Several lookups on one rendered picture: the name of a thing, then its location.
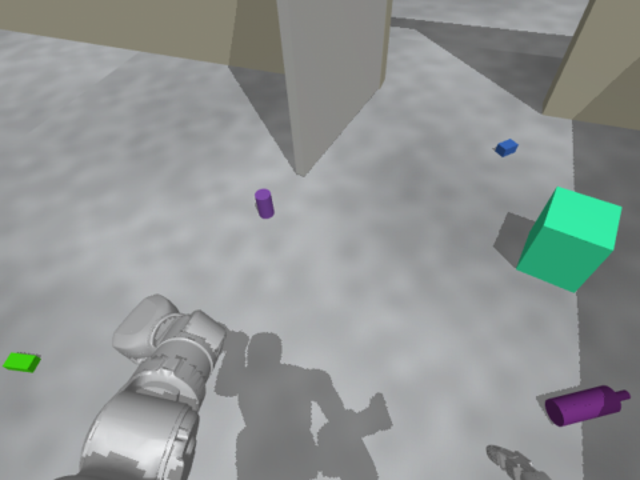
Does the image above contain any left robot hand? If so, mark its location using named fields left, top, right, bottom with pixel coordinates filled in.
left=112, top=294, right=180, bottom=365

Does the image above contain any right robot hand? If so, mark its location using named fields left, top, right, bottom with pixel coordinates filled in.
left=486, top=445, right=551, bottom=480

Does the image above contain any left robot arm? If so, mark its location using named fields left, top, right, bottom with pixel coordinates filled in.
left=54, top=310, right=226, bottom=480

